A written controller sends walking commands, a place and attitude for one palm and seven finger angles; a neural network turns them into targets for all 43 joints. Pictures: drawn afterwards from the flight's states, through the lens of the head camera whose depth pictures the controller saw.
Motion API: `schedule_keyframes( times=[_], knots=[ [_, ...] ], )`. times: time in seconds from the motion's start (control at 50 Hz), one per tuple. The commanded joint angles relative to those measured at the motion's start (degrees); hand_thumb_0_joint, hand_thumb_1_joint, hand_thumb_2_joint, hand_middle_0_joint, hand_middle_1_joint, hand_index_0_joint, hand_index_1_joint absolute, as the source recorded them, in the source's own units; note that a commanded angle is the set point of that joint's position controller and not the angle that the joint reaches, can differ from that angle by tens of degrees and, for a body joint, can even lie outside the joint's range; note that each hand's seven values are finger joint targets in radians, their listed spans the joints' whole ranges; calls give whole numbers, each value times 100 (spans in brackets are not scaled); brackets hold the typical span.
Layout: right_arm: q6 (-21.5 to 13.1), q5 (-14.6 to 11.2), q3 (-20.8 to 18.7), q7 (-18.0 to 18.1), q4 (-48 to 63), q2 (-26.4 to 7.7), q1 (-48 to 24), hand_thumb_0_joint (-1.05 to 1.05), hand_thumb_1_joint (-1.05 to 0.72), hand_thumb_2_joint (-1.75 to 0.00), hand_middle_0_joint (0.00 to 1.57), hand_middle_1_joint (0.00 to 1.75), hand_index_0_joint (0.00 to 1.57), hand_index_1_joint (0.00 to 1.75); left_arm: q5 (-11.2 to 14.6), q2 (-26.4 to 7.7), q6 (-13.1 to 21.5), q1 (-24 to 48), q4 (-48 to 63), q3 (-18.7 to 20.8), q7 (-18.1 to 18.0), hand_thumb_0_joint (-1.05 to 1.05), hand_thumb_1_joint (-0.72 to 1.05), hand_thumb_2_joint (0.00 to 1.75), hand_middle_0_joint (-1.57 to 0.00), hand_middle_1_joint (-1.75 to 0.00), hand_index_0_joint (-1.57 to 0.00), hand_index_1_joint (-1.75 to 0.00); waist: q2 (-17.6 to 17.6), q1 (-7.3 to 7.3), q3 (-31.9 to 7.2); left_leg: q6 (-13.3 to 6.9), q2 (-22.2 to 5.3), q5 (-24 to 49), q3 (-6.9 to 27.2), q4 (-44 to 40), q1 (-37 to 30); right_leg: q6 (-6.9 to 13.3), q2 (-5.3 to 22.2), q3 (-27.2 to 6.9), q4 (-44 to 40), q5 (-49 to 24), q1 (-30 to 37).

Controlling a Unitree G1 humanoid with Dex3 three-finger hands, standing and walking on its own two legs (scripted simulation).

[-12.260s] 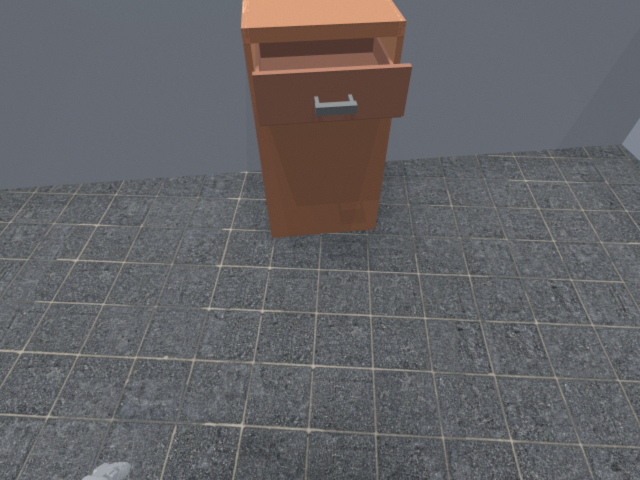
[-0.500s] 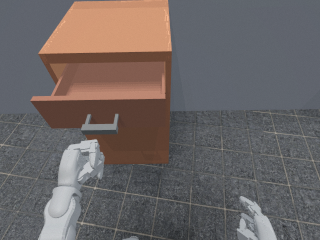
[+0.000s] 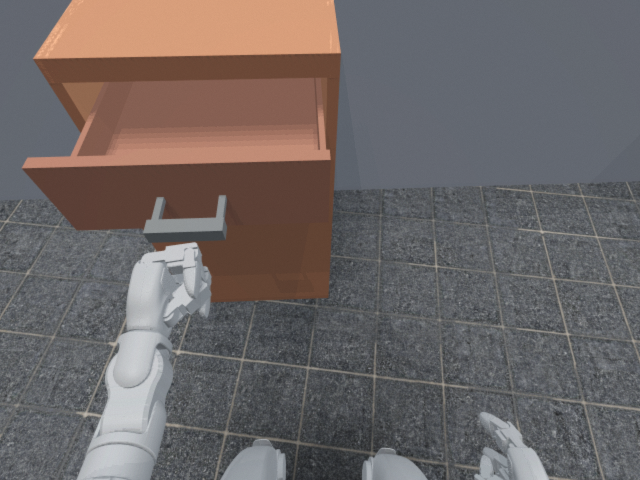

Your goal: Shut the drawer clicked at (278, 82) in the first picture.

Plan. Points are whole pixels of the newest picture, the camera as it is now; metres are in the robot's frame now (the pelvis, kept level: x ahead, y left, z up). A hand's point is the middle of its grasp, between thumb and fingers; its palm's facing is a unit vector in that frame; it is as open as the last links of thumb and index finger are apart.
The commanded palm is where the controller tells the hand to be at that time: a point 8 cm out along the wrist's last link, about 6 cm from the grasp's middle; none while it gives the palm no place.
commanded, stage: bring the fist close to the handle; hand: left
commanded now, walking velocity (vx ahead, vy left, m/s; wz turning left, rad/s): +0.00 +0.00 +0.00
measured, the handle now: (188, 216) +0.45 +0.21 +0.03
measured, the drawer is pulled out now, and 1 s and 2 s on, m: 0.18 0.18 0.04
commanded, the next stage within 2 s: push the drawer shut in 0.58 s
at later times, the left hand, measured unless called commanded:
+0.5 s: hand (214, 276) +0.36 +0.15 +0.02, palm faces +0.05 -1.00 -0.02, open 3.2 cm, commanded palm +0.33 +0.21 +0.03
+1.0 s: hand (216, 262) +0.38 +0.15 +0.03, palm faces +0.06 -1.00 -0.04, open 3.2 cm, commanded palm +0.36 +0.20 +0.03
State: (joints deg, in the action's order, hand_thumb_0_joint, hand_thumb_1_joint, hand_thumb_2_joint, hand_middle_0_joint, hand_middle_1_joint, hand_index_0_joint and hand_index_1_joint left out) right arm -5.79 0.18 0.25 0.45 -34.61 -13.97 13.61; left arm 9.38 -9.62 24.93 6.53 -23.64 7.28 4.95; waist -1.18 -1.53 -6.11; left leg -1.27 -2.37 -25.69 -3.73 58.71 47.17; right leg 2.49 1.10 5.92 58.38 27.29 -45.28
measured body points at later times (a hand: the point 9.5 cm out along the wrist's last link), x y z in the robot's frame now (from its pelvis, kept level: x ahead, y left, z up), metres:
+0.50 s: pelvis +0.00 +0.01 -0.01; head +0.09 +0.01 +0.43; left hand +0.35 +0.21 +0.03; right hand +0.11 -0.24 -0.13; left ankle +0.03 +0.11 -0.67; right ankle +0.01 -0.09 -0.67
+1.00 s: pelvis +0.00 +0.00 -0.02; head +0.09 +0.00 +0.43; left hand +0.37 +0.21 +0.03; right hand +0.13 -0.25 -0.13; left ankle +0.03 +0.11 -0.67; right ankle +0.01 -0.09 -0.67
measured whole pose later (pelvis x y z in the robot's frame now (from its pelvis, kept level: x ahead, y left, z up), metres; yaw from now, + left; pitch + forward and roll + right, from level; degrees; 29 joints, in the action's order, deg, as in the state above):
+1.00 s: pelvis +0.00 +0.00 -0.02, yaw +0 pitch +18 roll -1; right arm -1.2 0.3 0.2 0.2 -34.6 -13.9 13.3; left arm 7.7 -11.2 27.6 19.0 -35.9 8.9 2.7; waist -1.4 -2.4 -7.6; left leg -1.2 -2.8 -27.2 -3.0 63.8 54.2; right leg 2.7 0.9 6.4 62.8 28.6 -51.9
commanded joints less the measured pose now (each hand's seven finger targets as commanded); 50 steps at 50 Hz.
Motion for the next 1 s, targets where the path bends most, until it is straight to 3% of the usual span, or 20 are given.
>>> schedule_keyframes(
  times=[0.0, 0.06, 0.12, 0.16, 0.22, 0.28, 0.32, 0.38, 0.44, 0.48, 0.6, 0.68, 0.8, 0.82, 0.84, 0.9, 0.94, 0.98],
  knots=[
    [-178, -21, -280, 41, 708, -750, -9, 0, -90, -90, 20, 30, 20, 30, 37, -621, 460, 1616, 937, 214, -70, 0, 90, 90, -140, -160, -140, -160, 43, -41, -1870, 21, 197, 1110, 443, -601, -904, -133, -153, -455, -672, -1360, 657],
    [-117, -11, -273, 39, 666, -770, 33, 0, -90, -90, 20, 30, 20, 30, -3, -606, 472, 1990, 612, 179, -109, 0, 90, 90, -140, -160, -140, -160, 118, -130, -1854, 12, 185, 949, 471, -479, -730, -148, -166, -455, -583, -1186, 410],
    [-48, 5, -266, 52, 635, -819, 110, 0, -90, -90, 20, 30, 20, 30, -54, -903, 512, 2355, 260, 426, -158, 0, 90, 90, -140, -160, -140, -160, 247, -141, -1924, -1, 186, 802, 491, -378, -477, -138, -176, -483, -497, -1007, 342],
    [-21, 14, -267, 44, 615, -785, 128, 0, -90, -90, 20, 30, 20, 30, -71, -797, 572, 2643, 189, 364, -178, 0, 90, 90, -140, -160, -140, -160, -11, -157, -2099, 10, 194, 908, 479, -294, -549, -130, -172, -482, -405, -1125, 237],
    [16, 30, -317, 7, 720, -828, 230, 0, -90, -90, 20, 30, 20, 30, -67, -956, 666, 2453, 647, 473, -202, 0, 90, 90, -140, -160, -140, -160, -212, 0, -2824, 50, 152, 1503, 520, -299, -1013, -93, -205, -422, -243, -1585, 451],
    [92, -1, -334, -53, 729, -793, 267, 0, -90, -90, 20, 30, 20, 30, -47, -613, 552, 2033, 700, 181, -203, 0, 90, 90, -140, -160, -140, -160, -158, -35, -2667, 70, 112, 1780, 525, -346, -1195, -103, -230, -360, -304, -1769, 411],
    [152, -5, -338, -45, 728, -828, 300, 0, -90, -90, 20, 30, 20, 30, -27, -696, 441, 1805, 503, 297, -228, 0, 90, 90, -140, -160, -140, -160, 245, -69, -2371, 33, 116, 1671, 524, -373, -911, -115, -249, -344, -352, -1763, 484],
    [229, -30, -311, -30, 761, -804, 237, 0, -90, -90, 20, 30, 20, 30, -56, -700, 384, 1837, 484, 305, -276, 0, 90, 90, -140, -160, -140, -160, 289, -79, -2010, 24, 149, 1216, 456, -471, -623, -132, -217, -389, -482, -1463, 519],
    [242, -15, -319, -12, 755, -789, 214, 0, -90, -90, 20, 30, 20, 30, -104, -775, 525, 2013, 766, 339, -368, 0, 90, 90, -140, -160, -140, -160, 3, -84, -2102, 27, 142, 1224, 477, -459, -827, -111, -210, -393, -476, -1382, 386],
    [220, 2, -320, -24, 739, -752, 199, 0, -90, -90, 20, 30, 20, 30, -121, -509, 628, 2077, 926, 54, -370, 0, 90, 90, -140, -160, -140, -160, -85, -144, -2198, 40, 121, 1387, 508, -436, -1051, -103, -220, -362, -434, -1463, 305],
    [254, -10, -308, -36, 725, -795, 160, 0, -90, -90, 20, 30, 20, 30, -149, -584, 590, 2029, 615, 86, -375, 0, 90, 90, -140, -160, -140, -160, 64, -144, -1952, 34, 151, 1033, 515, -452, -788, -108, -212, -380, -497, -1198, 273],
    [278, -3, -312, -17, 771, -769, 156, 0, -90, -90, 20, 30, 20, 30, -120, -688, 576, 1933, 759, 232, -407, 0, 90, 90, -140, -160, -140, -160, 83, -77, -2218, 23, 166, 1341, 465, -422, -871, -112, -205, -416, -466, -1568, 541],
    [298, -3, -273, 17, 638, -754, 143, 0, -90, -90, 20, 30, 20, 30, -156, -721, 610, 2667, 293, 210, -389, 0, 90, 90, -140, -160, -140, -160, 162, -258, -1966, 0, 189, 995, 442, -317, -596, -152, -194, -494, -523, -1347, 385],
    [288, -2, -276, 32, 621, -771, 169, 0, -90, -90, 20, 30, 20, 30, -145, -829, 620, 2875, 252, 273, -361, 0, 90, 90, -140, -160, -140, -160, 111, -289, -1976, -13, 195, 964, 439, -277, -555, -152, -199, -531, -525, -1321, 372],
    [287, -6, -277, 38, 599, -769, 191, 0, -90, -90, 20, 30, 20, 30, -150, -943, 630, 2909, 162, 397, -338, 0, 90, 90, -140, -160, -140, -160, 80, -225, -2099, 2, 197, 1003, 443, -288, -570, -141, -197, -536, -497, -1358, 445],
    [281, -8, -273, 34, 567, -758, 236, 0, -90, -90, 20, 30, 20, 30, -131, -852, 622, 3136, 33, 315, -264, 0, 90, 90, -140, -160, -140, -160, -121, -242, -2306, 17, 198, 1183, 443, -268, -718, -130, -195, -526, -465, -1533, 444],
    [279, -12, -288, 22, 555, -773, 297, 0, -90, -90, 20, 30, 20, 30, -98, -821, 612, 3131, -82, 312, -225, 0, 90, 90, -140, -160, -140, -160, -33, -247, -2373, 19, 179, 1336, 480, -255, -779, -131, -215, -493, -428, -1647, 424],
    [283, -11, -296, 31, 482, -777, 325, 0, -90, -90, 20, 30, 20, 30, -97, -847, 646, 3558, -134, 296, -240, 0, 90, 90, -140, -160, -140, -160, 33, -356, -2323, 4, 187, 1183, 473, -225, -707, -161, -202, -532, -484, -1535, 366]
  ],
)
